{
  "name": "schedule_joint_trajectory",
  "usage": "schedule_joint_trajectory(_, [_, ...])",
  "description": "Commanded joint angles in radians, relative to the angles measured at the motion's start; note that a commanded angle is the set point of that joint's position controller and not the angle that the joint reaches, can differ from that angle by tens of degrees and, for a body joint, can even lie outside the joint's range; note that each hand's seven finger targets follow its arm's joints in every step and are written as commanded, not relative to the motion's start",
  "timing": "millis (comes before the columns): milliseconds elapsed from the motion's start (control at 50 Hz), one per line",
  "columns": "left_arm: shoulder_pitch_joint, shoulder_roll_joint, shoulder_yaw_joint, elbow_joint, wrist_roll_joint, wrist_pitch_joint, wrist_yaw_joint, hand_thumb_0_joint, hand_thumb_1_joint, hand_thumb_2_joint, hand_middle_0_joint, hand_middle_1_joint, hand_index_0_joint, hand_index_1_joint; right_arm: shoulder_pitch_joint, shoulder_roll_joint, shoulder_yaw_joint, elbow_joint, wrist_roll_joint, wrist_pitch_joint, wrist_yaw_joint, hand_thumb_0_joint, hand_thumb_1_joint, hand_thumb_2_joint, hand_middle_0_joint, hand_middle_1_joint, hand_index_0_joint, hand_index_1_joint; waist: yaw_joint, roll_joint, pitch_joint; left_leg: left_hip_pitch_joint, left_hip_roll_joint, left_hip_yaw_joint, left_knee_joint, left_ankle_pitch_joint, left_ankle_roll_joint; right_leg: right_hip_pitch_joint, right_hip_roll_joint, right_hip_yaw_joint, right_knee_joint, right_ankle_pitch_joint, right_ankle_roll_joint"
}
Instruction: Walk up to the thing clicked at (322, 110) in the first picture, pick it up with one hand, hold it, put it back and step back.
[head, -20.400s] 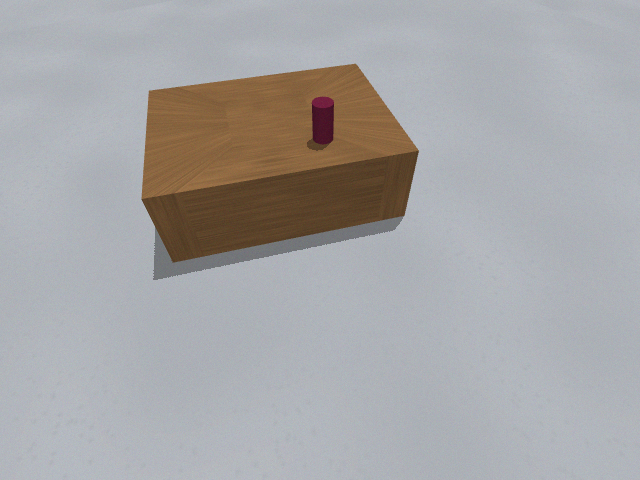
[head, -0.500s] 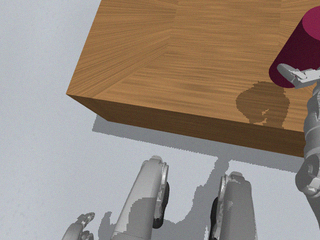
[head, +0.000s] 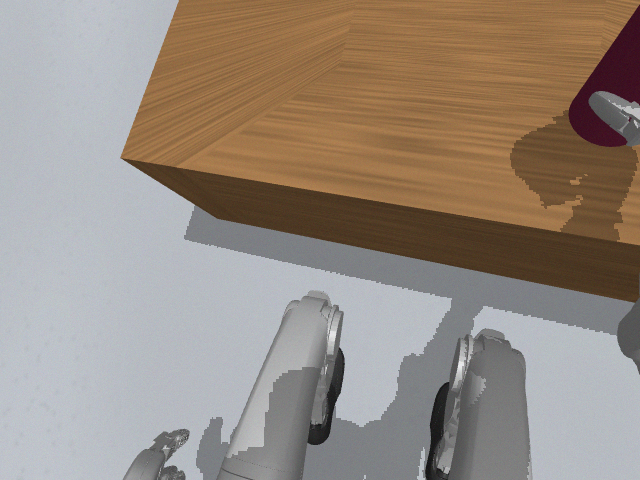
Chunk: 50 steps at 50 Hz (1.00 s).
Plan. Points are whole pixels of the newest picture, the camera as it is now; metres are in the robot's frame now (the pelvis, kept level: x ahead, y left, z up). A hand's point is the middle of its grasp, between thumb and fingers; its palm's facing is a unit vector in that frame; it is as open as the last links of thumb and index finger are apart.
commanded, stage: lower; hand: right
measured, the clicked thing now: out of the picture +0.57 -0.21 +0.01
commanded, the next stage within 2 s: loosen in 0.50 s
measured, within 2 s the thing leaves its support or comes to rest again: rests again in 0.40 s
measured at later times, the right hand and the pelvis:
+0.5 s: hand (622, 97) +0.58 -0.22 -0.05, palm faces +0.19 +0.98 -0.03, open 11.3 cm; pelvis -0.01 +0.00 -0.05, yaw +0 degrees
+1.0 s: hand (632, 89) +0.58 -0.22 -0.04, palm faces +0.19 +0.98 -0.03, open 12.1 cm; pelvis -0.01 +0.00 -0.07, yaw +0 degrees
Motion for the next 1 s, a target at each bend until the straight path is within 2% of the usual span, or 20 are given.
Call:
schedule_joint_trajectory(0, [0.226,0.222,0.075,-0.015,-0.003,0.004,0.016,0.000,0.874,0.903,-0.198,-0.291,-0.189,-0.300,-0.629,-0.341,-0.047,-0.375,0.032,-0.129,0.004,0.000,-0.027,-1.316,1.259,1.447,1.312,1.448,0.002,-0.320,-0.812,0.348,-0.017,0.008,-0.132,0.267,0.064,0.535,0.011,-0.009,-0.178,0.316,-0.015])
schedule_joint_trajectory(80, [0.229,0.231,0.077,-0.011,-0.002,0.005,0.015,0.000,0.882,0.897,-0.196,-0.293,-0.192,-0.296,-0.627,-0.288,-0.017,-0.354,0.035,-0.117,0.007,0.000,-0.052,-1.319,1.266,1.450,1.317,1.450,0.025,-0.297,-0.803,0.311,-0.016,0.020,-0.096,0.267,0.062,0.514,0.009,0.000,-0.144,0.317,-0.015])
schedule_joint_trajectory(100, [0.234,0.236,0.080,-0.013,-0.002,0.008,0.015,0.000,0.880,0.899,-0.198,-0.293,-0.192,-0.298,-0.662,-0.338,-0.040,-0.406,0.030,-0.119,0.005,0.000,-0.047,-1.326,1.269,1.457,1.322,1.457,0.014,-0.326,-0.838,0.307,-0.014,0.018,-0.087,0.268,0.063,0.528,0.010,-0.001,-0.138,0.328,-0.012])
schedule_joint_trajectory(120, [0.226,0.240,0.076,-0.018,-0.001,0.007,0.016,0.000,0.874,0.901,-0.198,-0.292,-0.190,-0.300,-0.630,-0.312,-0.015,-0.367,0.027,-0.112,0.008,0.000,-0.018,-1.330,1.265,1.463,1.321,1.463,0.011,-0.343,-0.842,0.310,-0.014,0.017,-0.089,0.262,0.062,0.536,0.011,-0.006,-0.136,0.324,-0.013])
schedule_joint_trajectory(140, [0.242,0.242,0.080,-0.020,-0.003,0.012,0.017,0.000,0.879,0.899,-0.197,-0.292,-0.191,-0.298,-0.682,-0.394,-0.069,-0.450,0.027,-0.117,-0.002,0.000,-0.031,-1.331,1.273,1.466,1.327,1.466,0.003,-0.338,-0.877,0.339,-0.012,0.013,-0.088,0.269,0.060,0.527,0.011,-0.009,-0.127,0.317,-0.015])
schedule_joint_trajectory(180, [0.237,0.246,0.080,-0.005,-0.003,0.012,0.016,0.000,0.878,0.902,-0.197,-0.292,-0.190,-0.299,-0.616,-0.295,-0.016,-0.338,0.031,-0.097,0.006,0.000,-0.019,-1.317,1.265,1.453,1.317,1.454,0.024,-0.311,-0.817,0.307,-0.013,0.023,-0.065,0.257,0.061,0.489,0.012,-0.006,-0.121,0.306,-0.011])
schedule_joint_trajectory(240, [0.243,0.246,0.078,-0.009,-0.003,0.014,0.020,0.000,0.881,0.900,-0.197,-0.294,-0.191,-0.300,-0.661,-0.349,-0.039,-0.406,0.029,-0.098,0.006,0.000,-0.073,-1.340,1.294,1.476,1.345,1.476,0.024,-0.316,-0.859,0.324,-0.012,0.015,-0.056,0.289,0.060,0.473,0.013,-0.012,-0.087,0.327,-0.015])
schedule_joint_trajectory(260, [0.253,0.253,0.079,-0.007,-0.004,0.017,0.021,0.000,0.878,0.901,-0.198,-0.293,-0.191,-0.300,-0.691,-0.410,-0.078,-0.452,0.027,-0.099,-0.001,0.000,-0.056,-1.342,1.289,1.477,1.341,1.477,0.010,-0.322,-0.885,0.341,-0.010,0.012,-0.049,0.292,0.059,0.469,0.015,-0.015,-0.085,0.324,-0.014])
schedule_joint_trajectory(300, [0.244,0.249,0.079,-0.002,-0.005,0.016,0.019,0.000,0.887,0.894,-0.195,-0.291,-0.192,-0.293,-0.642,-0.337,-0.040,-0.373,0.028,-0.084,0.006,0.000,-0.061,-1.337,1.293,1.475,1.344,1.476,0.025,-0.299,-0.845,0.315,-0.012,0.015,-0.042,0.276,0.057,0.443,0.015,-0.016,-0.072,0.305,-0.017])
schedule_joint_trajectory(320, [0.249,0.243,0.075,0.003,-0.004,0.017,0.020,0.000,0.883,0.899,-0.199,-0.294,-0.193,-0.300,-0.662,-0.364,-0.065,-0.400,0.031,-0.089,0.004,0.000,-0.082,-1.346,1.300,1.480,1.350,1.481,0.029,-0.293,-0.834,0.309,-0.012,0.016,-0.037,0.278,0.056,0.419,0.015,-0.016,-0.063,0.301,-0.018])
schedule_joint_trajectory(360, [0.239,0.247,0.072,0.002,-0.004,0.017,0.021,0.000,0.882,0.898,-0.199,-0.294,-0.193,-0.299,-0.651,-0.339,-0.044,-0.374,0.031,-0.086,0.007,0.000,-0.067,-1.340,1.296,1.477,1.346,1.477,0.030,-0.301,-0.797,0.269,-0.011,0.022,-0.021,0.255,0.060,0.403,0.015,-0.014,-0.064,0.285,-0.015])
schedule_joint_trajectory(380, [0.247,0.249,0.074,-0.001,-0.003,0.021,0.019,0.000,0.884,0.894,-0.198,-0.292,-0.193,-0.296,-0.662,-0.386,-0.068,-0.407,0.023,-0.089,0.002,0.000,-0.070,-1.332,1.290,1.468,1.340,1.469,0.015,-0.324,-0.816,0.269,-0.011,0.019,-0.015,0.263,0.061,0.415,0.014,-0.017,-0.059,0.296,-0.014])
schedule_joint_trajectory(460, [0.245,0.253,0.071,-0.004,-0.001,0.023,0.015,0.000,0.883,0.894,-0.197,-0.291,-0.191,-0.296,-0.605,-0.317,-0.032,-0.317,0.021,-0.071,0.013,0.000,-0.058,-1.319,1.281,1.457,1.330,1.458,0.041,-0.275,-0.787,0.306,-0.012,0.020,-0.010,0.276,0.055,0.353,0.017,-0.024,-0.036,0.273,-0.021])
schedule_joint_trajectory(500, [0.252,0.253,0.070,-0.010,-0.003,0.027,0.016,0.000,0.889,0.890,-0.198,-0.291,-0.194,-0.295,-0.662,-0.377,-0.055,-0.378,0.011,-0.073,0.009,0.000,-0.041,-1.314,1.268,1.450,1.319,1.451,0.033,-0.290,-0.825,0.305,-0.010,0.015,-0.006,0.264,0.056,0.347,0.019,-0.025,-0.032,0.266,-0.021])
schedule_joint_trajectory(540, [0.236,0.257,0.068,-0.013,-0.002,0.027,0.015,0.000,0.885,0.890,-0.198,-0.292,-0.193,-0.296,-0.613,-0.329,-0.023,-0.328,0.010,-0.063,0.016,0.000,-0.051,-1.316,1.271,1.452,1.322,1.452,0.035,-0.303,-0.784,0.260,-0.011,0.025,0.004,0.227,0.057,0.346,0.017,-0.021,-0.033,0.240,-0.018])
schedule_joint_trajectory(580, [0.248,0.252,0.064,-0.007,-0.004,0.030,0.015,0.000,0.893,0.883,-0.198,-0.292,-0.197,-0.293,-0.662,-0.355,-0.046,-0.365,0.013,-0.066,0.009,0.000,-0.049,-1.297,1.265,1.435,1.315,1.436,0.045,-0.290,-0.773,0.244,-0.011,0.030,0.012,0.229,0.056,0.331,0.018,-0.016,-0.029,0.239,-0.018])
schedule_joint_trajectory(780, [0.248,0.257,0.060,-0.012,0.000,0.046,0.012,0.000,0.926,0.862,-0.189,-0.296,-0.211,-0.273,-0.658,-0.325,-0.009,-0.353,-0.003,-0.030,0.001,0.000,0.366,-0.577,1.124,0.892,1.146,0.893,0.049,-0.326,-0.769,0.220,-0.008,0.038,0.026,0.232,0.061,0.362,0.017,-0.016,-0.027,0.253,-0.014])
schedule_joint_trajectory(900, [0.246,0.255,0.054,-0.016,-0.006,0.048,0.013,0.000,0.901,0.883,-0.191,-0.294,-0.200,-0.286,-0.649,-0.332,-0.010,-0.340,-0.002,-0.015,0.003,0.000,0.511,-0.357,0.783,0.603,0.801,0.604,0.053,-0.308,-0.732,0.209,-0.008,0.042,0.023,0.204,0.059,0.319,0.019,-0.016,-0.031,0.216,-0.016])
schedule_joint_trajectory(940, [0.235,0.261,0.055,-0.015,-0.006,0.045,0.012,0.000,0.903,0.882,-0.191,-0.294,-0.200,-0.285,-0.591,-0.261,0.031,-0.243,-0.004,-0.001,0.008,0.000,0.538,-0.289,0.721,0.529,0.736,0.530,0.071,-0.265,-0.669,0.178,-0.012,0.046,0.016,0.168,0.058,0.285,0.018,-0.010,-0.029,0.171,-0.021])
schedule_joint_trajectory(980, [0.249,0.254,0.049,-0.021,-0.006,0.049,0.011,0.000,0.901,0.885,-0.193,-0.297,-0.201,-0.290,-0.592,-0.272,0.021,-0.232,-0.004,-0.001,0.005,0.000,0.596,-0.222,0.644,0.454,0.658,0.455,0.077,-0.237,-0.658,0.204,-0.013,0.046,0.009,0.175,0.054,0.248,0.019,-0.014,-0.023,0.167,-0.027])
